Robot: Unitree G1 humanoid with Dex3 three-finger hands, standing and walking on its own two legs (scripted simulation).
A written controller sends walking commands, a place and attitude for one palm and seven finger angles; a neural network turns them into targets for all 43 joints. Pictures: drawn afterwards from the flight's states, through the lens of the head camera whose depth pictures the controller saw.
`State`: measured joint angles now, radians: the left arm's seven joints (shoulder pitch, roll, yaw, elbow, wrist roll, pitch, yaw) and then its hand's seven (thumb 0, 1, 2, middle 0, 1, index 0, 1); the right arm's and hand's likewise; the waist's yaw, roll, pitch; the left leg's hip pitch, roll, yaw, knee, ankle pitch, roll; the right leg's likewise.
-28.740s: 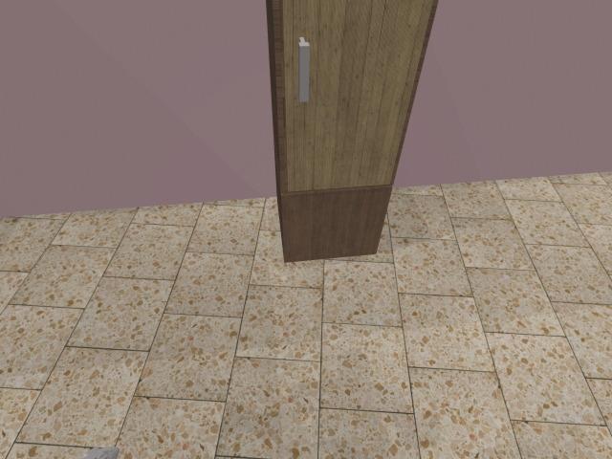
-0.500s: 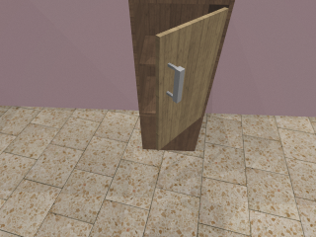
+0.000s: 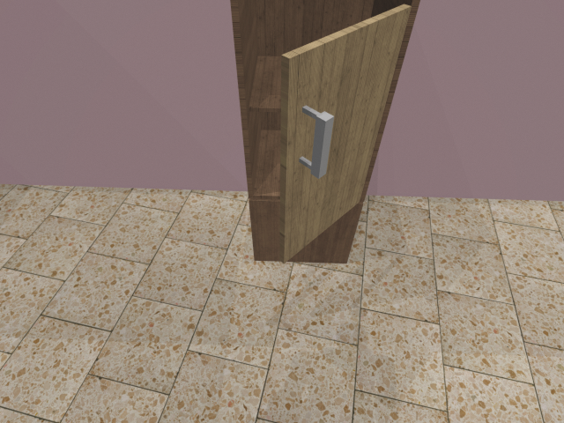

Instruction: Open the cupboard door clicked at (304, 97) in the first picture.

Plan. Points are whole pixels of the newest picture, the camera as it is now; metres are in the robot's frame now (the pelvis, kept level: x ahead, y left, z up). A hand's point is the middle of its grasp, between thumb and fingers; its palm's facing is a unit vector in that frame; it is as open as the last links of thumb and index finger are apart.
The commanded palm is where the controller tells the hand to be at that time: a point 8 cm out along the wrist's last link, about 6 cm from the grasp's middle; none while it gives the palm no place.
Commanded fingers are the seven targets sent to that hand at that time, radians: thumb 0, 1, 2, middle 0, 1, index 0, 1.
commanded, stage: look to check the result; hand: left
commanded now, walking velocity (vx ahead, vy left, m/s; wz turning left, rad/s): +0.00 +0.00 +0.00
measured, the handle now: (313, 142) +0.60 -0.03 +0.07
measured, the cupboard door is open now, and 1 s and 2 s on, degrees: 46 46 46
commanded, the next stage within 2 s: walk to a spot facing it in 0.28 s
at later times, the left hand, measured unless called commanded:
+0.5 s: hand out of the picture +0.00 +0.16 -0.18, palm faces +0.03 -0.99 -0.17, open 7.4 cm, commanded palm none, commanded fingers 0.00 0.90 0.90 -0.20 -0.30 -0.20 -0.30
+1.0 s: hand out of the picture +0.11 +0.14 -0.16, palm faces -0.19 -0.93 -0.31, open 7.4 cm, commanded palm none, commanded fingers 0.00 0.90 0.90 -0.20 -0.30 -0.20 -0.30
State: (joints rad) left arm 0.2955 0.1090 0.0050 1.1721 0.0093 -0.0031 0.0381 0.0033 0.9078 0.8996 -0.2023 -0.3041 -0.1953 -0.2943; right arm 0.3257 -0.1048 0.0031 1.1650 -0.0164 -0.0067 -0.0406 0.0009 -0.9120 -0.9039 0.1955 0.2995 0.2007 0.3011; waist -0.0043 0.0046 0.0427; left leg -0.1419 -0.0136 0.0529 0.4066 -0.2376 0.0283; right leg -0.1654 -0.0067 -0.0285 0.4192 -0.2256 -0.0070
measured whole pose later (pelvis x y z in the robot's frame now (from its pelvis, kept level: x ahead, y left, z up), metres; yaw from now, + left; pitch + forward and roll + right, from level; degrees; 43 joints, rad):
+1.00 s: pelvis +0.01 -0.05 +0.00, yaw -17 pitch +1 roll +2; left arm 0.22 0.18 0.08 0.96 0.02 0.02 0.03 0.00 0.91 0.90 -0.20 -0.30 -0.20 -0.29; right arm 0.10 -0.23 -0.07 0.95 -0.02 0.06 -0.03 0.00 -0.91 -0.90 0.20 0.30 0.20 0.30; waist 0.03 0.03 0.11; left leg -0.46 0.04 0.00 1.11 -0.41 -0.05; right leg -0.26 0.07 0.04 0.51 -0.27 -0.10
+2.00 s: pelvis +0.05 -0.03 -0.01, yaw -53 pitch +0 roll +1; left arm 0.11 0.20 0.04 0.88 0.02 0.03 0.01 0.00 0.91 0.90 -0.20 -0.30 -0.20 -0.29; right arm 0.25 -0.24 -0.07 0.93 -0.01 0.07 -0.02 0.01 -0.91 -0.90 0.20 0.30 0.20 0.30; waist -0.04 0.02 0.11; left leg -0.46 0.09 0.04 1.06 -0.42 -0.08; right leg -0.26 0.03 0.02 0.54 -0.27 -0.04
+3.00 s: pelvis +0.13 -0.36 +0.00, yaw -83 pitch +1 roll +0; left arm 0.30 0.17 0.05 1.03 0.02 -0.08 0.00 -0.01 0.93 0.90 -0.20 -0.30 -0.20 -0.29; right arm 0.13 -0.17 -0.06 0.95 -0.02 -0.02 0.01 0.00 -0.91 -0.90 0.19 0.30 0.20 0.30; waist 0.01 0.03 0.05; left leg -0.63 0.13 0.03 0.94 -0.18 -0.06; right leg -0.07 0.09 -0.04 0.33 -0.28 -0.11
